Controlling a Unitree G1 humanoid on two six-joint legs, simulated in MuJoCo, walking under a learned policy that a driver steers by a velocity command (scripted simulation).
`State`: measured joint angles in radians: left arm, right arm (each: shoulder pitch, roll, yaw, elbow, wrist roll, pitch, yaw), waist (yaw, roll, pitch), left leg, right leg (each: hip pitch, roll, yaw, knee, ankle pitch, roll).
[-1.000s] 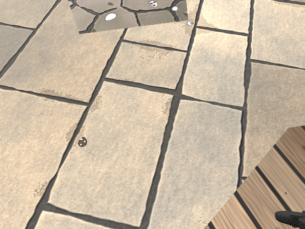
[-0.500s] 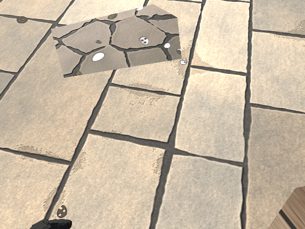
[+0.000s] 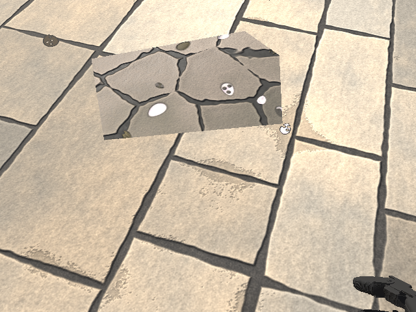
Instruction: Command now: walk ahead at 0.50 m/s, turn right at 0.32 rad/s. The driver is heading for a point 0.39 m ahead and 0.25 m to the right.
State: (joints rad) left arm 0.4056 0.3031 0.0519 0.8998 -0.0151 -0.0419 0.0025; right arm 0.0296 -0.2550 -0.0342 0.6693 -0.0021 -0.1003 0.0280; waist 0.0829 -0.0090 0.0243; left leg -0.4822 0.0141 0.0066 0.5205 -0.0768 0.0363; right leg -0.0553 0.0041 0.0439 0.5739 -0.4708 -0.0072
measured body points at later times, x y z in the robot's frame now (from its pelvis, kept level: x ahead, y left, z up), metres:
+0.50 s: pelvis +0.26 -0.05 -0.01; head +0.29 -0.07 +0.44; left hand +0.53 +0.14 -0.09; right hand +0.21 -0.34 -0.14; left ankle +0.12 +0.12 -0.72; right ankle +0.35 -0.17 -0.73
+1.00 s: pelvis +0.44 -0.10 +0.01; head +0.46 -0.11 +0.46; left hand +0.65 +0.11 -0.11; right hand +0.49 -0.40 -0.10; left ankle +0.57 -0.02 -0.72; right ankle +0.35 -0.17 -0.72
